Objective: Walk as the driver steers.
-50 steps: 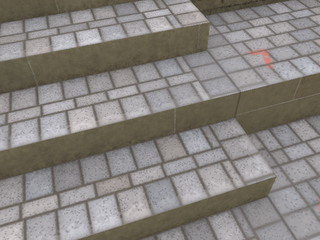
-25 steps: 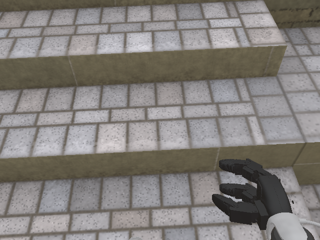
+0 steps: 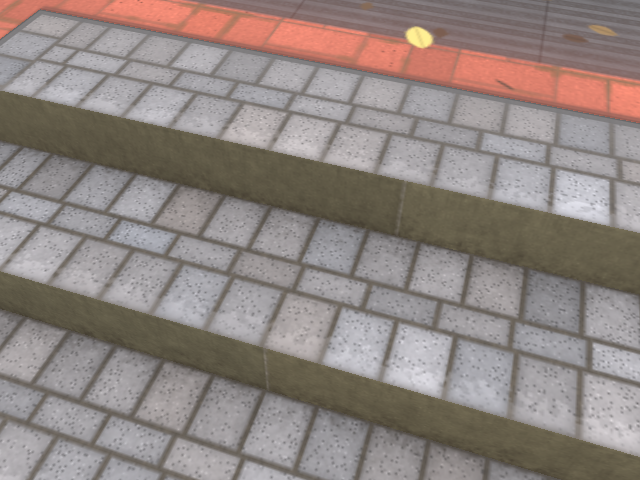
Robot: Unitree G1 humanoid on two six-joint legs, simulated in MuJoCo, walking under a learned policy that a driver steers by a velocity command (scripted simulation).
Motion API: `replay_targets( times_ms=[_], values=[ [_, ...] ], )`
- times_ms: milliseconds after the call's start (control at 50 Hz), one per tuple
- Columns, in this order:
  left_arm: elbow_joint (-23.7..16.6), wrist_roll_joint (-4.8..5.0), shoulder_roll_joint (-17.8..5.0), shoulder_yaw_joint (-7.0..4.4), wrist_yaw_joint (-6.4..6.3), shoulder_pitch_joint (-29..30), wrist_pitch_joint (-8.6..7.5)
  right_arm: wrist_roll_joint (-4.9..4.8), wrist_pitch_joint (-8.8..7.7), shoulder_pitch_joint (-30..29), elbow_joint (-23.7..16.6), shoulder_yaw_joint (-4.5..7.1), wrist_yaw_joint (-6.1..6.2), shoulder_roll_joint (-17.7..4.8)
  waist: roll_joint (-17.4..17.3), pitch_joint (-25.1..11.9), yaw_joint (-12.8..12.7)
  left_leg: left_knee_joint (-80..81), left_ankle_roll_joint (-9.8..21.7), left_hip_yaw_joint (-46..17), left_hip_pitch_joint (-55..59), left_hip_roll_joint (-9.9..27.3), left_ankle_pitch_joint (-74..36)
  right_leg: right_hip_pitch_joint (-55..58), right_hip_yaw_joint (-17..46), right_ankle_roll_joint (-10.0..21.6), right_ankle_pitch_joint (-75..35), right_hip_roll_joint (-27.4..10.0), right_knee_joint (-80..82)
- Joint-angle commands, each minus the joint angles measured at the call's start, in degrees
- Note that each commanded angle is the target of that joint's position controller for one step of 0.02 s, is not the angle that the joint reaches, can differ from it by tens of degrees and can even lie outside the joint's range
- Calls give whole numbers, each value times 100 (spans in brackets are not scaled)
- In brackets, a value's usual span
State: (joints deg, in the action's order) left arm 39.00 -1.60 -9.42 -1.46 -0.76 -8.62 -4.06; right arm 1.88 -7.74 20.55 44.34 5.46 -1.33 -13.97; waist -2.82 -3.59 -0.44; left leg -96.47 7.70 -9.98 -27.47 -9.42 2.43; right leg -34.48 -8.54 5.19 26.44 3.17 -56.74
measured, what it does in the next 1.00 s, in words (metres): climbs, turning right: left foot 0.14 m higher, then right foot 0.15 m higher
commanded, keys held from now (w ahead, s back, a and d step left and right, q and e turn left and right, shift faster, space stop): w+shift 0.12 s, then w+e+shift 0.68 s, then w+shift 0.20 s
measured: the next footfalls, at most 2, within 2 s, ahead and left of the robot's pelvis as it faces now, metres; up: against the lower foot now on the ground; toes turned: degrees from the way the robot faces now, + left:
left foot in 0.28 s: +0.42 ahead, +0.10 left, +0.14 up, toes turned +2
right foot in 0.70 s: +0.73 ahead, -0.12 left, +0.29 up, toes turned -21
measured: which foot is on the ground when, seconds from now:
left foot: up 0.00-0.26, down 0.28-0.68, up 0.70-1.00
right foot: down 0.00-0.30, up 0.32-0.68, down 0.70-1.00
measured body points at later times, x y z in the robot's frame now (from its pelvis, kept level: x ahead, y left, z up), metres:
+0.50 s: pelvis +0.44 +0.00 +0.19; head +0.43 -0.01 +0.64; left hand +0.66 +0.21 +0.12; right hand +0.43 -0.27 +0.06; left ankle +0.38 +0.10 -0.52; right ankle +0.41 -0.12 -0.23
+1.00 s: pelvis +0.86 -0.14 +0.37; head +0.90 -0.16 +0.82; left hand +0.93 +0.11 +0.24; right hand +1.10 -0.39 +0.42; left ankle +1.08 -0.13 -0.15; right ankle +0.70 -0.11 -0.37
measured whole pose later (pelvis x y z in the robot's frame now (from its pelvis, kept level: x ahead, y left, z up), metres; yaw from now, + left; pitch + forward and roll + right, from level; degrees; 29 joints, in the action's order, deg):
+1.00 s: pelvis +0.86 -0.14 +0.37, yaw -32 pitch +6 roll +4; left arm 54.7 0.9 -12.9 -2.4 -0.1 -30.4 -5.2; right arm 2.7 -4.7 -10.2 18.8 -7.1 1.1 0.3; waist 4.5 -1.9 -2.0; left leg -90.7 5.3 5.2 -71.7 2.6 23.5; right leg 0.8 10.1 10.5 11.6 4.9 -14.2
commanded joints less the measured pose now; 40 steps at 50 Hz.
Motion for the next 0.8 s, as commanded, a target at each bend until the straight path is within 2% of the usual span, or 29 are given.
replay_targets(
  times_ms=[20, 60, 120, 160, 180, 200, 220, 240, 260, 280, 300, 320, 340, 380, 420, 460, 520, 560, 580, 600, 620, 640, 660, 680, 700, 720, 740, 760, 800],
  values=[
    [955, -55, 189, -135, 70, -1108, -264, 212, 52, -1536, -1422, -498, 0, 973, -273, 500, -56, -3337, 296, -171, -4110, 301, 1184, 2468, 3755, 877, 268, -1661, 3479],
    [1595, -75, 324, -94, 144, -1658, -385, 41, 276, -1777, -1566, -723, 78, 1350, 35, 951, 145, -3576, 379, -154, -4898, 411, 1814, 2105, 2300, 481, -552, -1412, 3738],
    [1770, -60, -9, -32, 204, -1446, -504, -95, 395, -2820, -2060, -785, 251, 1036, 250, 1424, 352, -2070, 119, 726, -4282, 525, 2312, 614, 1311, 320, -2152, -1275, 4966],
    [2046, 175, -246, 8, 115, -2020, -531, -8, 363, -3447, -2528, -935, 279, 965, 494, 1291, 332, -1205, 69, 1576, -4571, 1207, 2858, 1313, 1182, 452, -2944, -1159, 5510],
    [2127, 321, -274, 5, 24, -2258, -453, -48, 310, -3599, -2647, -982, 227, 944, 344, 1036, 264, -145, 110, 1760, -3694, 1343, 2757, 1228, 1039, 425, -3309, -978, 5768],
    [1868, 385, -454, -34, -68, -2020, -385, -87, 261, -3191, -2574, -1078, 97, 990, 10, 468, 385, 1858, 120, 1932, -957, 1372, 1536, 342, 757, 499, -3990, -763, 6150],
    [1640, 541, -695, -34, -115, -2273, -451, -212, 189, -3042, -2309, -981, 28, 851, -287, -434, 245, 2354, 4, 2301, 1116, 801, 1175, 261, 996, 684, -6914, -868, 5718],
    [1465, 375, -1465, -237, -69, -2341, -552, -181, 258, -2011, -2049, -777, 51, 583, 395, -1229, 646, 2475, -12, 2160, 1881, 437, 1778, 1165, 1089, 792, -9274, -1124, 4600],
    [1209, 365, -2178, -507, -59, -1855, -626, -135, 364, -962, -1844, -583, 79, 323, 1072, -2126, 1375, 2912, -74, 1625, 2439, 417, 1857, 1985, 1262, 855, -11144, -1319, 3350],
    [974, 236, -2336, -685, 102, -1532, -669, -116, 422, -317, -1736, -350, 135, -149, 1290, -2263, 1731, 4174, -19, 1220, 2401, 528, 2218, 2585, 1525, 621, -11097, -1377, 1668],
    [772, 202, -1525, -615, 260, -1466, -770, 50, 310, -273, -1590, -137, 202, -751, 521, -2316, 1456, 5318, 332, -743, 3057, 1601, 2848, 1516, 1662, 407, -7633, -792, -377],
    [298, 369, -791, -561, 392, -1317, -746, 149, 308, 46, -1284, 53, 193, -1180, -1301, -2512, 1370, 6993, 846, -3714, 3564, 3189, 1679, -207, 1633, 73, -2183, 332, -3625],
    [114, 191, -524, -521, 302, -1314, -655, 147, 287, -355, -1135, 18, 119, -788, -454, -2257, 846, 7270, 849, -3848, 3186, 3313, 1791, -1005, 1925, 91, -2151, -43, -5250],
    [-331, -78, 201, -258, 169, -493, -436, -38, 95, -614, -364, -108, 68, -86, 612, -487, 349, 7321, 591, -2168, 2094, 2986, 2108, -2221, 1477, 229, -2151, -476, -6102],
    [-443, -41, 641, -18, 218, -564, -121, 75, 35, -263, 472, -296, 26, 627, 285, 197, -157, 7456, 122, -500, 1629, 2573, 1280, -2962, 1479, 504, -1468, -457, -7072],
    [-509, 121, 686, 79, 152, -193, 113, 86, -66, -75, 805, -416, 23, 935, 249, 766, -229, 7880, -160, 406, 1442, 2661, 972, -3741, 1571, 517, -735, -400, -7102],
    [-1100, 140, 833, 234, -84, 784, 383, 101, -208, 13, 1252, -414, -40, 459, -127, 1290, -562, 8755, -460, 1502, 925, 2519, 284, -4315, 1174, 677, -204, -186, -7264],
    [-1493, 147, 641, 333, -100, 1577, 429, -74, -127, -21, 1330, -479, 36, 325, 187, 1476, -798, 9488, -679, 2436, 310, 2047, -138, -3468, 801, 714, -399, -279, -5062],
    [-1367, 153, 274, 311, -53, 1233, 477, -161, -90, -135, 1245, -471, 137, 17, 232, 1202, -913, 9817, -501, 2916, -195, 1834, -1479, -2032, 12, 617, -815, -198, -3842],
    [-1059, 68, -116, 210, 69, 666, 454, -366, -101, -441, 911, -469, 274, -283, 492, 599, -1137, 9294, -413, 3190, -482, 1681, -4638, -91, -598, 568, -1121, 82, -2954],
    [-876, 85, -368, 115, 125, 171, 468, -518, -181, -112, 719, -302, 392, -1083, 128, -423, -1200, 8644, -177, 2886, 105, 1958, -7345, 1210, -852, 506, -1370, 360, -2786],
    [-626, 95, -665, -27, 69, -980, 492, -575, -235, -427, 493, -109, 437, -1726, -358, -1268, -1798, 7356, -110, 2700, 1161, 2248, -9243, 1733, -733, 509, -1109, 327, -2564],
    [-352, 128, -967, -179, 40, -2041, 449, -624, -173, -961, 178, 62, 359, -2046, -700, -1922, -2132, 5862, -50, 2430, 1870, 2453, -10025, 2331, -424, 558, -685, 404, -2015],
    [-367, 181, -1356, -361, 87, -2271, 317, -548, -169, -1045, -83, 145, 183, -1871, -602, -2015, -2055, 3700, -82, 2165, 1809, 2217, -8606, 2957, 410, 720, -412, 558, -130],
    [-345, 445, -1381, -590, 190, -1240, 216, -301, -104, -1439, -299, 92, -20, -1126, 787, -1024, -1657, 1219, -302, 1844, 376, 1077, -1952, 3063, 1583, 894, -1460, 617, 2237],
    [-327, 251, -1804, -600, 205, -449, 252, 133, -146, -740, -1108, -204, -148, -117, 1820, -758, -200, -1305, -763, 1062, -1872, 357, 683, 3685, 3889, 1398, -5648, -358, 2146],
    [-471, 226, -1615, -546, 62, -305, 386, 298, -213, -395, -1373, -335, -204, 39, 888, -1882, -4, -2259, -621, 375, -2513, 550, 584, 4107, 5507, 1979, -2456, -812, 3068],
    [-275, 68, -1291, -475, -10, -551, 365, 220, -214, -842, -1611, -396, -184, 107, 441, -1250, -139, -3078, -646, 405, -3110, 541, 903, 3447, 6433, 2140, -165, -1041, 3974],
    [456, -57, -1089, -389, -14, -1281, 135, 415, -99, -1825, -2176, -738, -56, 731, -37, 312, -8, -3608, -421, 361, -4305, 723, 1681, 2454, 5227, 1668, -573, -646, 3796]
  ],
)
Velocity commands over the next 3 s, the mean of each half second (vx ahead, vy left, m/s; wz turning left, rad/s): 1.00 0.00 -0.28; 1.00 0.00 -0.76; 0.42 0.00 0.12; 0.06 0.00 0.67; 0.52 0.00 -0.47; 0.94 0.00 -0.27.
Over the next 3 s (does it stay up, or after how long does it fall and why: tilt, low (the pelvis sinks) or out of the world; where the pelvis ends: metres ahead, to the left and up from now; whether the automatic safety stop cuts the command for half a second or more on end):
stays up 1.71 -0.52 0.49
